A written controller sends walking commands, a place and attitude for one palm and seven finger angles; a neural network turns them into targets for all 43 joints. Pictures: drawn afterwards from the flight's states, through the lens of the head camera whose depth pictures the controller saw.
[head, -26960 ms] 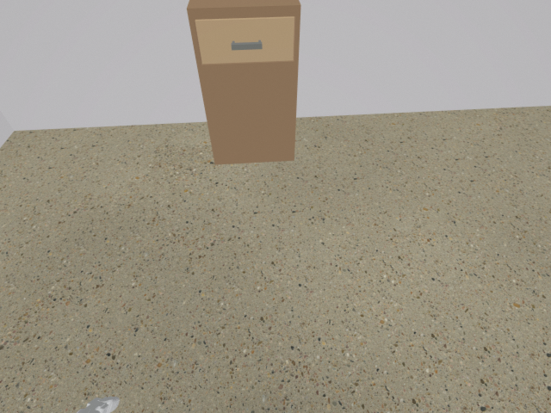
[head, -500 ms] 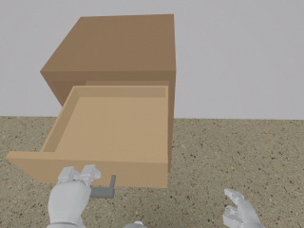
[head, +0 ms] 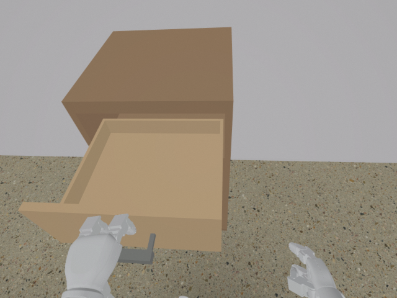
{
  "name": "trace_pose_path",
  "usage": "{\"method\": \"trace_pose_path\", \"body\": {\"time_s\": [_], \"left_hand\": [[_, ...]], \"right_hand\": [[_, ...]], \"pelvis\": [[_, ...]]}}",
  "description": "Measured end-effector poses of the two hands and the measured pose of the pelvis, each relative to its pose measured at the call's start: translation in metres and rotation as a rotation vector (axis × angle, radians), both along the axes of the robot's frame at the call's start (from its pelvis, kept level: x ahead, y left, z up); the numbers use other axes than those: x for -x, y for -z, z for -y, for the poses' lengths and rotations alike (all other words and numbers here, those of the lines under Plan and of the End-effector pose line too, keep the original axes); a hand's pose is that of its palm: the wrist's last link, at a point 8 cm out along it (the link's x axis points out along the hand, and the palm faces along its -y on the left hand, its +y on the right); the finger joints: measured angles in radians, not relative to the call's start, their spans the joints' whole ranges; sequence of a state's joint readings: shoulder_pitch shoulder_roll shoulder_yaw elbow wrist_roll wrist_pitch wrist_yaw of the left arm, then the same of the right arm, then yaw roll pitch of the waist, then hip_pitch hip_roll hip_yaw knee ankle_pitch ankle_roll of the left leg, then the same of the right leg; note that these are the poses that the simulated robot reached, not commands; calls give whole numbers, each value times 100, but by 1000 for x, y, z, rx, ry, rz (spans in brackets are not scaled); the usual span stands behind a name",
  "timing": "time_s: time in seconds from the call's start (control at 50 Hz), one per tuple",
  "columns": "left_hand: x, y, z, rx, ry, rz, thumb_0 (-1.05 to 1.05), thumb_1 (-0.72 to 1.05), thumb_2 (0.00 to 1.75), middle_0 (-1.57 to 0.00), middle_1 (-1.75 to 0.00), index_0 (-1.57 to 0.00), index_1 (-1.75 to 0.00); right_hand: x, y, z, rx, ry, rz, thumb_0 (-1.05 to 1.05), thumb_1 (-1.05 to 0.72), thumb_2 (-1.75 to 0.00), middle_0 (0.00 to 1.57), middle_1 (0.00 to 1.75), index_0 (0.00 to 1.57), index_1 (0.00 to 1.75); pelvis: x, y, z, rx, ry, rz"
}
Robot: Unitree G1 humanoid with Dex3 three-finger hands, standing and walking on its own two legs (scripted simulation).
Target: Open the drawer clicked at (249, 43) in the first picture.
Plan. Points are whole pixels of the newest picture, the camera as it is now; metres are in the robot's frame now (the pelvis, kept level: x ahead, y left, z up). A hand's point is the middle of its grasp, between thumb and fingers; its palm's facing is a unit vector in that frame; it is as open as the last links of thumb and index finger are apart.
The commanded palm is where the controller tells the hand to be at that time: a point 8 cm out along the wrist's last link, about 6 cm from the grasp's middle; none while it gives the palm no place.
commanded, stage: lift the hand off the handle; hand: left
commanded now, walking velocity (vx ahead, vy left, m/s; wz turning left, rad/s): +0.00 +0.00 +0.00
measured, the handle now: (124, 245) +0.23 +0.20 -0.04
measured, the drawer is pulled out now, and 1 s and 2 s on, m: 0.30 0.30 0.30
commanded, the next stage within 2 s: draw the hand back to the body in 1.18 s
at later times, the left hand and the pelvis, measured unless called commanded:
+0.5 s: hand (103, 252) +0.19 +0.19 +0.05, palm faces +0.04 -0.16 -0.99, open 13.6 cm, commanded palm +0.16 +0.19 +0.11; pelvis +0.00 -0.01 +0.01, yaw -1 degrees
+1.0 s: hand (94, 241) +0.20 +0.19 +0.09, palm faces +0.08 -0.16 -0.98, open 13.9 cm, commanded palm +0.16 +0.19 +0.15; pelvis +0.01 -0.01 +0.02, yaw -1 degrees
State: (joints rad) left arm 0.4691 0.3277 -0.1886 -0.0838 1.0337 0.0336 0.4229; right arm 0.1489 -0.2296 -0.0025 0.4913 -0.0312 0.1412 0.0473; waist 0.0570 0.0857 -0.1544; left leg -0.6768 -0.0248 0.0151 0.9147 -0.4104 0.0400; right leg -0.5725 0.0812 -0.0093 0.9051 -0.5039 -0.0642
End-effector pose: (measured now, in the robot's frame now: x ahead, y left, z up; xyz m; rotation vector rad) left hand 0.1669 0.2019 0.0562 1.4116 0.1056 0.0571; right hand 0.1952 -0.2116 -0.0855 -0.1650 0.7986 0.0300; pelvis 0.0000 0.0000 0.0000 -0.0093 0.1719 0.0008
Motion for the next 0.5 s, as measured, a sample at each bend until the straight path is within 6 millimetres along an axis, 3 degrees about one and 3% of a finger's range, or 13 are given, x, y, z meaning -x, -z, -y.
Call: {"method": "trace_pose_path", "body": {"time_s": [0.5], "left_hand": [[1, -48, 3, -1, 0, 65, 0, -49, 30, -32, -121, -36, -122]], "right_hand": [[-5, -16, 13, -25, 12, 38, 1, -90, -90, 20, 30, 20, 30]], "pelvis": [[-5, -13, 10, -11, 14, 43]]}}
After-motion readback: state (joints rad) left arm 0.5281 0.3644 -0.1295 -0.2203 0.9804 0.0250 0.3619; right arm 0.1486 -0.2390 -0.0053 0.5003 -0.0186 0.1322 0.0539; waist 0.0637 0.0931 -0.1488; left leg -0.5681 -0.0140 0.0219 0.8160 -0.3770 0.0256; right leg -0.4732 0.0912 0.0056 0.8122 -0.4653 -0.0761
